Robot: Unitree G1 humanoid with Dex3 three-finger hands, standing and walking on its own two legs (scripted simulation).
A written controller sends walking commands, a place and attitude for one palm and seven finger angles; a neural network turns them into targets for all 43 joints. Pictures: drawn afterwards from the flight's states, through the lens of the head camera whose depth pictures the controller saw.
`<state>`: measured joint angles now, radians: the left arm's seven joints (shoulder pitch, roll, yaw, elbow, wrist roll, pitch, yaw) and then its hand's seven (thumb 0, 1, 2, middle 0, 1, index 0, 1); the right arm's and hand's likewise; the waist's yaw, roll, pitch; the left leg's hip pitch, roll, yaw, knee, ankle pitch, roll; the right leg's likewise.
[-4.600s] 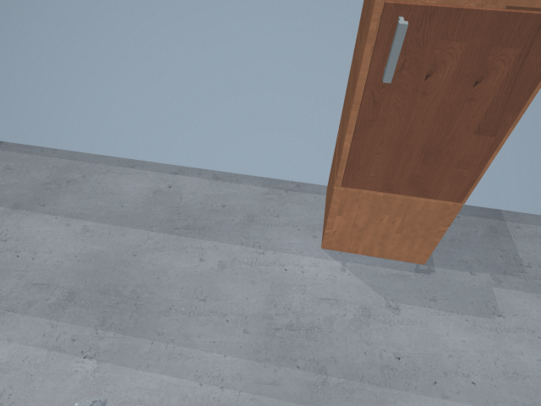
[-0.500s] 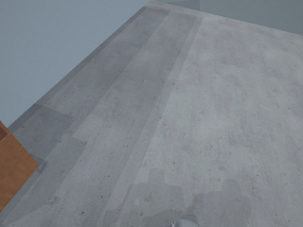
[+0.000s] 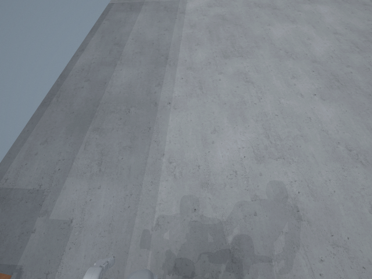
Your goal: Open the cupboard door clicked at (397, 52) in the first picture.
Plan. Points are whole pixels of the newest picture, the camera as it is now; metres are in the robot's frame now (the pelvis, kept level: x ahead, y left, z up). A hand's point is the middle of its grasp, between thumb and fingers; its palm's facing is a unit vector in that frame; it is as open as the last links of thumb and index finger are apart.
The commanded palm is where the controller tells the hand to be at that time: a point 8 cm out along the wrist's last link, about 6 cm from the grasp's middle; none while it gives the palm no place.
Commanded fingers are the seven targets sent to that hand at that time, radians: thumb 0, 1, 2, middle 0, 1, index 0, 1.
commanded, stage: turn to face it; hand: left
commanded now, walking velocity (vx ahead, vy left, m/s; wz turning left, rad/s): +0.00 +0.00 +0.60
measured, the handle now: out of the picture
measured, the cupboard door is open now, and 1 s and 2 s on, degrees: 0 0 0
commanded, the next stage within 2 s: none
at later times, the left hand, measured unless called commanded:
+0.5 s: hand out of the picture +0.05 +0.26 -0.16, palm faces +0.31 -0.91 -0.26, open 7.4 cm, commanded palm none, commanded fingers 0.00 0.90 0.90 -0.20 -0.30 -0.20 -0.30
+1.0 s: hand out of the picture -0.03 +0.16 -0.15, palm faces +0.59 -0.77 -0.24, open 7.4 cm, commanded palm none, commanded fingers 0.00 0.90 0.90 -0.20 -0.30 -0.20 -0.30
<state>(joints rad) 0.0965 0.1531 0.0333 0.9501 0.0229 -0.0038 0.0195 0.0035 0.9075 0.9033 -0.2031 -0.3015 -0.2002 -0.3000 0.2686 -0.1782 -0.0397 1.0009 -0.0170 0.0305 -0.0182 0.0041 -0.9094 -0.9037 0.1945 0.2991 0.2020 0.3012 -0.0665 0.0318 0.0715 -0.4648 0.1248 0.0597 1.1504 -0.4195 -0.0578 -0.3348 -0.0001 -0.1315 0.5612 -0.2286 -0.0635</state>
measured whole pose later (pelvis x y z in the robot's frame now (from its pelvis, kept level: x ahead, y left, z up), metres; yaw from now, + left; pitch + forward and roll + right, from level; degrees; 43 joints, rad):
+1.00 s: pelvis +0.02 -0.04 +0.01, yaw +37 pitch -1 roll +2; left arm 0.22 0.19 0.04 0.90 0.04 0.02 0.02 0.01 0.90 0.90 -0.21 -0.30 -0.20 -0.30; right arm 0.16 -0.27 -0.09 0.92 -0.02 0.09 0.04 0.00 -0.91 -0.90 0.19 0.30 0.20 0.30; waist 0.00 -0.02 0.07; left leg -0.40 0.05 0.06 0.89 -0.43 -0.08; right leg -0.22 -0.16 -0.24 0.54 -0.29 0.01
